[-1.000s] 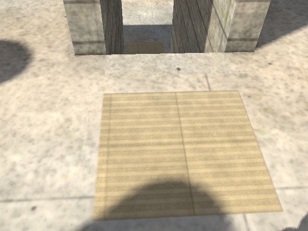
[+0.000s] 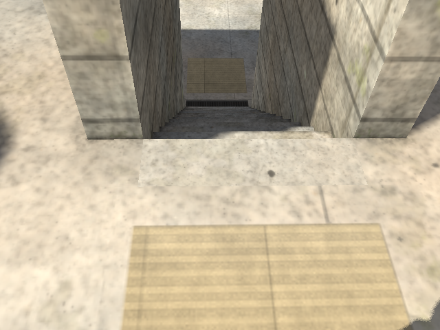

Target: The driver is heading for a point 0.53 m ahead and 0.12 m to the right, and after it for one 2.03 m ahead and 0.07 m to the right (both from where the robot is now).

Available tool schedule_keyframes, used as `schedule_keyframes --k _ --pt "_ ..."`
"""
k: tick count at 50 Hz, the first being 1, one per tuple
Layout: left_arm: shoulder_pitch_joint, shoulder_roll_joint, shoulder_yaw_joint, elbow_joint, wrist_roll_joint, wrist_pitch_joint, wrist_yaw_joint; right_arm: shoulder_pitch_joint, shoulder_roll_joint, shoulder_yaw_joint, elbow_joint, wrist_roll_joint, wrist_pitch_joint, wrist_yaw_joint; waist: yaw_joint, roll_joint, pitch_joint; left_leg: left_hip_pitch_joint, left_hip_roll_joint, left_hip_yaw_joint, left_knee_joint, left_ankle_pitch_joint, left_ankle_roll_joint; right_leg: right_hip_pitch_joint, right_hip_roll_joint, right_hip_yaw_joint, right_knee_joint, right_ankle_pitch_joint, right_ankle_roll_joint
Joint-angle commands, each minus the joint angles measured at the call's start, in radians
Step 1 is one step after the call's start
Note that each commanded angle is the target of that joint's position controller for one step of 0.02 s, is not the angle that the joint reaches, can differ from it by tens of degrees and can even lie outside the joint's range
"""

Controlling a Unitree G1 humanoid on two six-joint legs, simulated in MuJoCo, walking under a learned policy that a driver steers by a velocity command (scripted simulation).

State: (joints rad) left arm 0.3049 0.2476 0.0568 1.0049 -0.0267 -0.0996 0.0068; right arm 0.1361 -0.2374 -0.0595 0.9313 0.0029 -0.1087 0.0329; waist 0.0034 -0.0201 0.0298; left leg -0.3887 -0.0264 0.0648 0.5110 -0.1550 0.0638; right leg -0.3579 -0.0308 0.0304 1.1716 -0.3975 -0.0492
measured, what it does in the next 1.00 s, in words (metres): walks ahead: right foot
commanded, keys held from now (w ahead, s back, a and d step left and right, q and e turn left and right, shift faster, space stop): w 1.00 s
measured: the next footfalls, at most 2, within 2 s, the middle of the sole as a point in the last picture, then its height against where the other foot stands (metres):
right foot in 0.46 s outside the picture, level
left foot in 1.02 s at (197, 244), level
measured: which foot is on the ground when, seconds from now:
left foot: down 0.00-0.48, up 0.50-1.00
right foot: up 0.00-0.44, down 0.46-1.00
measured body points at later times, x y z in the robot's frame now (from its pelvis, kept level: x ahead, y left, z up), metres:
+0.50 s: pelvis +0.28 -0.05 -0.01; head +0.32 -0.06 +0.44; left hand +0.48 +0.19 -0.11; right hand +0.23 -0.31 -0.16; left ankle +0.09 +0.08 -0.69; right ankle +0.39 -0.14 -0.73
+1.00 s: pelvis +0.55 -0.03 -0.01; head +0.58 -0.02 +0.44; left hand +0.51 +0.24 -0.15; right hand +0.77 -0.26 -0.10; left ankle +0.71 +0.09 -0.73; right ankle +0.39 -0.15 -0.73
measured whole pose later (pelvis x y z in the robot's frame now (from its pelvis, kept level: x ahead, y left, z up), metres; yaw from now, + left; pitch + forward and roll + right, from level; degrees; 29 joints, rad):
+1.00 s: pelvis +0.55 -0.03 -0.01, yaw +0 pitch +2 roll -2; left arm 0.38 0.26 0.07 1.04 -0.01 -0.07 0.02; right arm -0.01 -0.24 -0.05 0.86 0.01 -0.09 0.04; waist 0.07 0.03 0.02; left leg -0.53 0.05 0.02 0.50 -0.05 0.05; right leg 0.08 0.03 -0.05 0.29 -0.41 0.00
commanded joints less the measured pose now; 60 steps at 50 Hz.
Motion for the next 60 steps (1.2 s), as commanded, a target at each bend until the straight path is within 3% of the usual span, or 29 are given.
schedule_keyframes --k 1,3,6,11,17,20,22,23,24,25,26,27,28,30,32,34,40,46,48,49,50,51,52,53,54,55,56,57,60 --pt "-0.017 0.096 0.029 -0.066 0.004 -0.006 0.014 0.045 -0.066 -0.003 -0.02 -0.016 -0.018 0.004 -0.008 0.094 -0.072 0.247 0.262 -0.338 -0.32 0.038 0.144 -0.257 -0.119 0.049 0.016 0.148 -0.015" --pt "-0.001 0.062 0.028 -0.062 0.004 0.012 0.017 0.083 -0.077 -0.003 0.001 -0.013 -0.019 -0.001 0.006 0.105 -0.052 0.205 0.243 -0.272 -0.355 0.12 0.157 -0.235 -0.128 0.035 -0.05 0.169 -0.004" --pt "-0.106 0.071 0.034 -0.102 0.013 0.022 0.018 0.133 -0.118 -0.01 0.02 -0.006 -0.015 -0.02 -0.012 0.072 -0.01 0.233 0.24 -0.227 -0.387 0.17 0.158 -0.332 -0.131 0.021 -0.2 0.288 0.03" --pt "-0.263 0.037 0.023 -0.152 0.015 0.023 -0.001 0.206 -0.126 -0.007 0.053 0.001 -0.004 -0.037 -0.051 0.081 0.033 0.273 0.209 -0.144 -0.409 0.206 0.128 -0.325 -0.097 -0.007 -0.47 0.509 0.035" --pt "-0.419 0.039 0.008 -0.215 0.004 0.012 -0.031 0.296 -0.145 -0.016 0.104 0.014 0.016 -0.041 -0.09 0.068 0.075 0.456 0.274 -0.139 -0.35 0.252 0.13 -0.357 -0.06 -0.031 -0.62 0.436 0.011" --pt "-0.37 0.073 0.017 -0.22 0.0 0.003 -0.043 0.27 -0.162 -0.025 0.109 0.017 0.031 -0.048 -0.039 0.1 0.041 0.51 0.3 -0.131 -0.263 0.434 0.105 -0.245 -0.029 -0.05 -0.665 0.338 -0.025" --pt "-0.12 0.144 0.058 -0.144 0.005 0.002 -0.036 0.221 -0.152 -0.02 0.096 0.015 0.039 -0.048 0.088 0.104 -0.111 0.437 0.23 -0.071 0.003 0.701 0.065 0.123 0.037 -0.1 -0.681 0.356 -0.07" --pt "0.073 0.213 0.08 -0.101 0.014 0.003 -0.024 0.217 -0.133 -0.009 0.073 0.004 0.041 -0.046 0.151 0.028 -0.253 0.233 0.168 -0.032 0.293 0.486 0.031 0.439 -0.105 0.06 -0.655 0.369 -0.126" --pt "0.164 0.286 0.093 -0.074 0.022 0.007 -0.026 0.336 0.005 0.031 0.067 0.004 0.02 -0.032 0.095 -0.236 -0.397 -0.179 -0.028 -0.038 0.683 -0.16 -0.036 0.792 -0.349 0.55 -0.767 0.175 -0.296" --pt "0.14 0.189 0.062 -0.079 0.02 0.004 -0.029 0.302 -0.058 0.018 0.083 0.021 -0.008 -0.024 0.111 -0.192 -0.412 -0.297 -0.016 -0.198 0.831 -0.406 -0.014 0.786 -0.362 0.701 -0.873 0.099 -0.285" --pt "0.04 0.141 0.045 -0.098 0.017 0.0 -0.028 0.206 -0.128 0.0 0.05 0.046 -0.024 -0.019 0.092 -0.138 -0.251 -0.371 0.041 -0.19 0.864 -0.347 0.008 0.649 -0.33 0.547 -0.886 0.13 -0.232" --pt "-0.053 0.107 0.031 -0.121 0.021 -0.004 -0.029 0.146 -0.133 -0.002 0.034 0.049 -0.027 -0.025 0.057 -0.044 -0.164 -0.342 0.101 -0.158 0.816 -0.246 0.013 0.489 -0.292 0.409 -0.911 0.224 -0.203" --pt "-0.102 0.073 0.02 -0.124 0.027 -0.007 -0.034 0.116 -0.124 -0.01 0.032 0.034 -0.021 -0.031 0.028 -0.001 -0.097 -0.302 0.136 -0.141 0.749 -0.179 0.008 0.357 -0.253 0.314 -0.944 0.303 -0.187" --pt "-0.107 0.052 0.012 -0.11 0.036 -0.014 -0.043 0.155 -0.095 -0.018 0.038 0.018 0.01 -0.034 -0.019 -0.043 -0.074 -0.199 0.172 -0.143 0.664 -0.122 0.005 0.24 -0.206 0.216 -0.994 0.364 -0.174" --pt "-0.07 0.082 0.017 -0.089 0.032 -0.017 -0.035 0.153 -0.066 -0.018 0.035 0.016 0.03 -0.038 -0.031 -0.046 -0.047 -0.205 0.18 -0.129 0.602 -0.091 -0.01 0.195 -0.198 0.167 -1.032 0.395 -0.187" --pt "-0.035 0.114 0.024 -0.076 0.032 -0.015 -0.021 0.075 -0.075 -0.023 0.005 0.009 0.038 -0.041 -0.02 -0.032 -0.012 -0.282 0.186 -0.125 0.505 -0.002 -0.031 0.201 -0.201 0.14 -1.06 0.409 -0.191" --pt "0.023 0.134 0.023 -0.052 0.026 -0.005 0.002 -0.127 -0.068 -0.017 -0.063 0.006 0.027 -0.038 0.034 -0.045 0.033 -0.26 0.144 -0.075 0.17 0.25 -0.056 0.209 -0.139 0.026 -1.078 0.418 -0.141" --pt "0.098 0.157 0.033 0.007 0.011 0.019 0.015 -0.258 -0.079 -0.003 -0.134 0.02 0.012 -0.003 0.073 -0.038 0.068 -0.316 0.125 -0.079 0.015 0.164 -0.038 0.415 -0.222 0.048 -0.981 0.419 -0.139" --pt "0.087 0.18 0.042 0.011 0.016 0.024 0.015 -0.223 -0.105 -0.006 -0.141 0.012 0.008 0.008 0.044 -0.054 0.041 -0.224 0.1 -0.061 -0.009 0.096 -0.015 0.431 -0.232 0.041 -0.916 0.52 -0.118" --pt "0.069 0.186 0.044 0.007 0.019 0.029 0.015 -0.163 -0.127 -0.017 -0.131 0.006 0.01 0.005 0.004 -0.066 0.001 -0.112 0.062 -0.025 -0.012 0.065 0.002 0.424 -0.221 0.032 -0.842 0.696 -0.107" --pt "0.042 0.187 0.042 -0.005 0.024 0.036 0.012 -0.007 -0.174 -0.043 -0.084 -0.002 0.01 0.001 -0.071 -0.058 -0.083 0.087 0.024 0.004 -0.012 0.054 0.025 0.385 -0.17 -0.002 -0.676 0.851 -0.082" --pt "0.027 0.151 0.026 -0.027 0.033 0.035 0.01 0.217 -0.242 -0.069 -0.027 -0.009 0.012 -0.01 -0.155 -0.005 -0.232 0.414 0.127 -0.109 0.035 0.091 0.08 0.197 -0.107 -0.05 -0.386 0.728 -0.044" --pt "0.14 0.021 -0.012 -0.037 0.029 0.009 0.0 0.307 -0.316 -0.082 -0.012 -0.015 0.022 -0.019 -0.108 0.242 -0.374 0.772 0.383 -0.608 -0.076 -0.092 0.253 -0.217 0.075 -0.069 0.011 0.18 0.029" --pt "0.114 0.061 -0.006 -0.023 0.007 -0.018 -0.014 0.313 -0.246 -0.057 -0.008 -0.01 0.027 -0.018 -0.125 0.251 -0.42 0.786 0.43 -0.828 -0.224 -0.184 0.286 -0.338 0.089 0.076 0.17 -0.179 0.023" --pt "0.031 0.137 0.011 -0.05 -0.019 -0.032 -0.023 0.224 -0.196 -0.04 -0.026 -0.001 0.027 -0.021 -0.113 0.204 -0.269 0.674 0.4 -0.692 -0.23 -0.208 0.239 -0.43 0.026 0.081 0.22 -0.146 0.006" --pt "-0.04 0.149 0.01 -0.073 -0.017 -0.035 -0.021 0.144 -0.156 -0.026 -0.053 -0.004 0.027 -0.023 -0.091 0.125 -0.185 0.532 0.36 -0.548 -0.239 -0.168 0.206 -0.423 -0.035 0.045 0.186 -0.061 -0.003" --pt "-0.063 0.145 0.014 -0.086 -0.005 -0.026 -0.014 0.094 -0.131 -0.017 -0.063 -0.018 0.019 -0.014 -0.058 0.065 -0.118 0.38 0.331 -0.456 -0.264 -0.05 0.185 -0.368 -0.072 0.032 0.114 0.012 0.004" --pt "-0.044 0.136 0.018 -0.081 0.008 -0.007 -0.01 0.069 -0.108 -0.009 -0.065 -0.028 0.013 -0.008 -0.019 0.079 -0.098 0.285 0.291 -0.387 -0.283 0.026 0.169 -0.299 -0.101 0.045 0.059 0.064 0.005" --pt "-0.014 0.084 0.01 -0.09 0.015 0.034 -0.008 0.093 -0.124 -0.008 -0.048 -0.018 0.01 -0.003 0.021 0.102 -0.057 0.167 0.265 -0.29 -0.347 0.092 0.185 -0.25 -0.108 0.032 -0.039 0.117 0.025"
Over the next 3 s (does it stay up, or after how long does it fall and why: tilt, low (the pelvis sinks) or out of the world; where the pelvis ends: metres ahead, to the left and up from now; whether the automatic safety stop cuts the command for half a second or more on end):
stays up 1.28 -0.19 -0.21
